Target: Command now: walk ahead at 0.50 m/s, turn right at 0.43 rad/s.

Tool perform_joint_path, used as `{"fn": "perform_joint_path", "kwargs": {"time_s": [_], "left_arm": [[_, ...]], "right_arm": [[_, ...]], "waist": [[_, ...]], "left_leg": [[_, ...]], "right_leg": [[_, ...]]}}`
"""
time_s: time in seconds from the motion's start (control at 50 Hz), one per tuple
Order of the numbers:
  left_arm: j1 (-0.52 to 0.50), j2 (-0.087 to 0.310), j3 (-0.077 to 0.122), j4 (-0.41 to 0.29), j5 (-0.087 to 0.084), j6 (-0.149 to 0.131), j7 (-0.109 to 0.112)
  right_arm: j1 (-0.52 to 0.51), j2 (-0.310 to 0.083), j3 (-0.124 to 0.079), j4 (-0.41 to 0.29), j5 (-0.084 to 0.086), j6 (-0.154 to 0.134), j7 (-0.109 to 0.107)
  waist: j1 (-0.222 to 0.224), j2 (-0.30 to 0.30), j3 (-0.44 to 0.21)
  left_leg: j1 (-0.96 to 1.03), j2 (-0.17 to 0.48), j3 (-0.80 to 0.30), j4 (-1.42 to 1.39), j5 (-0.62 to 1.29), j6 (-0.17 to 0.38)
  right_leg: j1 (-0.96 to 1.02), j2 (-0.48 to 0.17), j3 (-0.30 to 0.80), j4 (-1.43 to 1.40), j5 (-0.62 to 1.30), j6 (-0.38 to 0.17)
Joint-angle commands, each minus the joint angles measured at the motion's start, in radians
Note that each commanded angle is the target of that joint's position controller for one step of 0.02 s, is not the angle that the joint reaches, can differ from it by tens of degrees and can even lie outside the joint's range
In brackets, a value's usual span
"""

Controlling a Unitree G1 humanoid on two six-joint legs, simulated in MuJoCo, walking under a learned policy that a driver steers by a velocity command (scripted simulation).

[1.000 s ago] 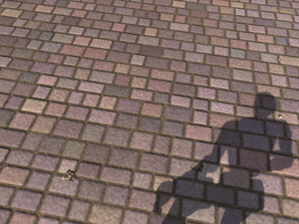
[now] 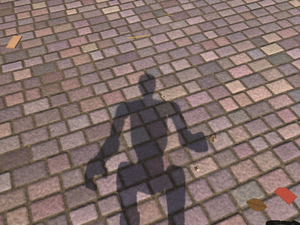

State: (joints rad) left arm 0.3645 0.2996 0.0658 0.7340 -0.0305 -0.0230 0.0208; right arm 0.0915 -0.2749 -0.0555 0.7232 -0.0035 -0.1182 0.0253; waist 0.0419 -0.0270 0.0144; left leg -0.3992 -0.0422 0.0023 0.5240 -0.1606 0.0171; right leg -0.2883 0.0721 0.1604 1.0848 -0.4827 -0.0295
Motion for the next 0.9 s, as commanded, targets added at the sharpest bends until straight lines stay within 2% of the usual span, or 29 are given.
{"fn": "perform_joint_path", "kwargs": {"time_s": [0.02, 0.04, 0.08, 0.14, 0.2, 0.26, 0.32, 0.34, 0.36, 0.38, 0.4, 0.42, 0.44, 0.46, 0.48, 0.5, 0.52, 0.54, 0.58, 0.64, 0.68, 0.74, 0.8, 0.84, 0.86, 0.88, 0.9], "left_arm": [[-0.082, 0.125, 0.026, -0.105, 0.017, -0.024, 0.001], [-0.085, 0.105, 0.025, -0.11, 0.014, -0.025, -0.006], [-0.074, 0.064, 0.015, -0.109, 0.008, -0.022, -0.014], [-0.145, 0.031, -0.003, -0.136, 0.024, -0.025, -0.02], [-0.233, 0.016, -0.017, -0.151, 0.022, -0.04, -0.034], [-0.321, 0.023, -0.018, -0.171, 0.014, -0.048, -0.046], [-0.366, 0.047, -0.011, -0.193, 0.01, -0.05, -0.054], [-0.352, 0.058, -0.006, -0.191, 0.011, -0.051, -0.055], [-0.294, 0.077, 0.005, -0.176, 0.016, -0.051, -0.054], [-0.173, 0.113, 0.028, -0.135, 0.022, -0.048, -0.048], [-0.01, 0.167, 0.051, -0.098, 0.027, -0.043, -0.038], [0.087, 0.286, 0.074, -0.083, 0.037, -0.035, -0.03], [0.109, 0.221, 0.056, -0.077, 0.02, -0.035, -0.036], [0.034, 0.175, 0.036, -0.084, 0.018, -0.039, -0.04], [-0.03, 0.145, 0.027, -0.094, 0.021, -0.042, -0.042], [-0.08, 0.123, 0.02, -0.098, 0.025, -0.043, -0.045], [-0.114, 0.102, 0.014, -0.104, 0.033, -0.046, -0.046], [-0.132, 0.099, 0.014, -0.107, 0.036, -0.048, -0.045], [-0.129, 0.111, 0.021, -0.097, 0.027, -0.055, -0.038], [-0.088, 0.142, 0.035, -0.072, 0.019, -0.056, -0.021], [-0.051, 0.159, 0.041, -0.055, 0.015, -0.052, -0.012], [0.009, 0.171, 0.047, -0.027, 0.005, -0.046, -0.006], [0.028, 0.166, 0.049, -0.013, 0.003, -0.036, 0.001], [0.023, 0.159, 0.049, -0.012, 0.008, -0.024, 0.002], [0.022, 0.131, 0.039, -0.014, 0.012, -0.02, 0.001], [0.015, 0.075, 0.017, -0.032, 0.021, -0.021, -0.003], [0.123, 0.002, -0.005, -0.06, 0.005, -0.032, -0.003]], "right_arm": [[0.141, -0.103, -0.031, -0.006, -0.006, 0.011, -0.004], [0.132, -0.091, -0.024, 0.001, -0.014, 0.009, -0.006], [0.138, -0.089, -0.024, 0.019, -0.004, 0.003, -0.005], [0.152, -0.14, -0.036, 0.045, 0.011, 0.0, -0.008], [0.167, -0.169, -0.041, 0.061, 0.019, 0.011, -0.011], [0.227, -0.187, -0.041, 0.09, 0.029, 0.023, -0.011], [0.262, -0.204, -0.043, 0.118, 0.037, 0.039, -0.013], [0.261, -0.212, -0.045, 0.124, 0.039, 0.045, -0.015], [0.247, -0.218, -0.045, 0.125, 0.041, 0.05, -0.017], [0.25, -0.203, -0.038, 0.127, 0.04, 0.053, -0.02], [0.246, -0.163, -0.02, 0.112, 0.023, 0.051, -0.022], [0.324, -0.064, 0.016, 0.07, 0.001, 0.033, -0.019], [0.301, -0.107, 0.007, 0.08, 0.007, 0.011, -0.015], [0.226, -0.175, -0.014, 0.053, 0.034, -0.001, -0.008], [0.17, -0.169, -0.011, 0.041, 0.036, -0.007, -0.008], [0.152, -0.158, -0.011, 0.039, 0.017, -0.006, -0.011], [0.159, -0.152, -0.015, 0.041, 0.004, 0.001, -0.013], [0.171, -0.136, -0.013, 0.042, 0.0, 0.009, -0.012], [0.166, -0.113, -0.009, 0.039, -0.007, 0.021, -0.014], [0.038, -0.091, 0.001, -0.001, -0.011, 0.024, -0.016], [-0.044, -0.077, 0.009, -0.022, -0.006, 0.019, -0.009], [-0.127, -0.09, 0.008, -0.051, 0.008, 0.012, 0.001], [-0.138, -0.127, -0.004, -0.062, 0.011, 0.003, 0.007], [-0.077, -0.146, -0.016, -0.049, 0.011, -0.004, 0.004], [0.009, -0.167, -0.03, -0.026, 0.007, -0.007, -0.002], [0.146, -0.212, -0.046, -0.011, -0.009, -0.011, -0.01], [0.261, -0.301, -0.072, 0.013, -0.017, 0.005, -0.016]], "waist": [[-0.099, 0.091, -0.031], [-0.075, 0.11, -0.014], [-0.056, 0.134, -0.015], [-0.06, 0.111, 0.002], [-0.088, 0.1, 0.01], [-0.12, 0.102, 0.02], [-0.113, 0.115, 0.035], [-0.095, 0.12, 0.028], [-0.049, 0.117, -0.004], [0.011, 0.098, -0.079], [0.084, 0.057, -0.192], [0.063, -0.196, -0.328], [0.077, -0.211, -0.384], [0.061, -0.154, -0.226], [0.039, -0.098, -0.137], [0.009, -0.048, -0.073], [-0.027, -0.052, -0.048], [-0.049, -0.062, -0.044], [-0.065, -0.057, -0.038], [-0.036, -0.036, 0.006], [-0.008, -0.037, 0.016], [0.017, -0.036, 0.023], [0.005, -0.052, 0.02], [-0.03, -0.076, -0.001], [-0.071, -0.07, -0.049], [-0.134, -0.006, -0.174], [-0.115, 0.261, -0.325]], "left_leg": [[0.402, 0.323, -0.431, -0.268, -0.131, 0.177], [0.339, 0.293, -0.363, -0.291, -0.057, 0.17], [0.296, 0.272, -0.287, -0.327, 0.025, 0.185], [0.282, 0.284, -0.213, -0.372, 0.13, 0.215], [0.27, 0.253, -0.119, -0.386, 0.181, 0.192], [0.292, 0.255, -0.083, -0.373, 0.191, 0.171], [0.364, 0.297, -0.091, -0.337, 0.222, 0.15], [0.38, 0.305, -0.087, -0.307, 0.276, 0.14], [0.379, 0.291, -0.061, -0.232, 0.402, 0.122], [0.348, 0.249, -0.017, -0.083, 0.525, 0.099], [0.207, 0.203, 0.025, 0.15, 0.42, 0.06], [-0.177, 0.054, 0.073, 0.551, -0.035, -0.017], [-0.315, 0.028, -0.065, 0.699, -0.409, -0.014], [-0.409, 0.085, -0.078, 0.751, -0.355, 0.001], [-0.402, 0.123, -0.059, 0.716, -0.265, 0.009], [-0.363, 0.147, -0.055, 0.647, -0.2, 0.002], [-0.297, 0.168, -0.066, 0.589, -0.154, -0.006], [-0.248, 0.169, -0.066, 0.556, -0.129, -0.017], [-0.216, 0.158, -0.054, 0.483, -0.083, -0.043], [-0.213, 0.134, -0.057, 0.262, 0.085, -0.067], [-0.163, 0.104, -0.057, 0.127, 0.197, -0.072], [-0.106, 0.076, -0.071, 0.033, 0.254, -0.069], [-0.064, 0.071, -0.097, -0.032, 0.193, -0.046], [0.031, 0.062, -0.073, -0.061, 0.109, -0.02], [0.166, 0.065, -0.059, -0.093, 0.091, 0.006], [0.4, 0.189, -0.167, -0.071, 0.062, 0.061], [0.756, 0.42, -0.555, -0.126, -0.123, 0.205]], "right_leg": [[-0.451, -0.116, -0.005, 0.15, 0.113, 0.018], [-0.405, -0.138, -0.008, 0.11, 0.139, 0.013], [-0.366, -0.15, -0.035, 0.026, 0.143, 0.014], [-0.382, -0.172, -0.074, -0.142, 0.219, 0.028], [-0.326, -0.169, -0.116, -0.335, 0.384, 0.03], [-0.268, -0.142, -0.147, -0.456, 0.466, 0.027], [-0.248, -0.127, -0.15, -0.526, 0.417, -0.003], [-0.21, -0.116, -0.16, -0.548, 0.394, -0.018], [-0.109, -0.093, -0.182, -0.586, 0.395, -0.038], [0.073, -0.066, -0.204, -0.611, 0.401, -0.064], [0.329, -0.151, -0.113, -0.583, 0.406, -0.107], [0.671, -0.41, 0.339, -0.636, 0.281, -0.267], [0.685, -0.447, 0.584, -0.769, 0.156, -0.312], [0.573, -0.411, 0.467, -0.788, 0.113, -0.27], [0.442, -0.363, 0.347, -0.803, 0.172, -0.248], [0.319, -0.325, 0.269, -0.829, 0.263, -0.234], [0.228, -0.294, 0.218, -0.857, 0.346, -0.223], [0.172, -0.278, 0.196, -0.881, 0.386, -0.227], [0.112, -0.26, 0.142, -0.909, 0.455, -0.244], [0.069, -0.229, 0.084, -0.925, 0.449, -0.225], [0.048, -0.211, 0.065, -0.915, 0.425, -0.202], [0.06, -0.226, 0.099, -0.885, 0.374, -0.187], [0.127, -0.252, 0.167, -0.81, 0.341, -0.162], [0.142, -0.244, 0.196, -0.731, 0.379, -0.141], [0.12, -0.198, 0.179, -0.641, 0.418, -0.116], [0.023, -0.133, 0.121, -0.404, 0.352, -0.082], [-0.315, 0.007, -0.027, -0.058, 0.034, -0.005]]}}
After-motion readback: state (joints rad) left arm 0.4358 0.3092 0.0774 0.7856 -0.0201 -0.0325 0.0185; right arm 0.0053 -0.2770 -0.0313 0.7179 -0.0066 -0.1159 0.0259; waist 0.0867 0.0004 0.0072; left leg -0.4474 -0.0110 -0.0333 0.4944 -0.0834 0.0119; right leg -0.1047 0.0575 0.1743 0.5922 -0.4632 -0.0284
